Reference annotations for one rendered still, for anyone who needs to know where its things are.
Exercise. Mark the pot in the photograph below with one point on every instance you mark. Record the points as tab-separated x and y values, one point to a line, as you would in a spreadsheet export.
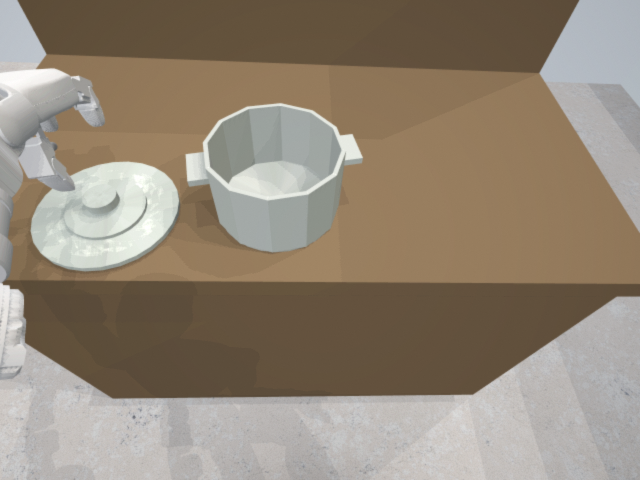
275	173

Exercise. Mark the lid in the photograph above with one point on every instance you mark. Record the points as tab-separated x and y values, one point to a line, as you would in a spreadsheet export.
70	236

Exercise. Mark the left robot upper arm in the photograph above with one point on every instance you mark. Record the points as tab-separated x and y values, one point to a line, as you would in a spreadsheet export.
12	332

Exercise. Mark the knob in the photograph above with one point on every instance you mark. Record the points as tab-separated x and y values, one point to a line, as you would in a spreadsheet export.
101	199

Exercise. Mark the table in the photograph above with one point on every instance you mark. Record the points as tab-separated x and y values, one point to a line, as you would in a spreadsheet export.
477	229

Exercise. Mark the left robot hand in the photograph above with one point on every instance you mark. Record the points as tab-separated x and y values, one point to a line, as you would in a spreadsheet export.
51	91

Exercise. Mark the left robot forearm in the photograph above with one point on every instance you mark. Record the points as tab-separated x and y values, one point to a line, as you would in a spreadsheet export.
18	123

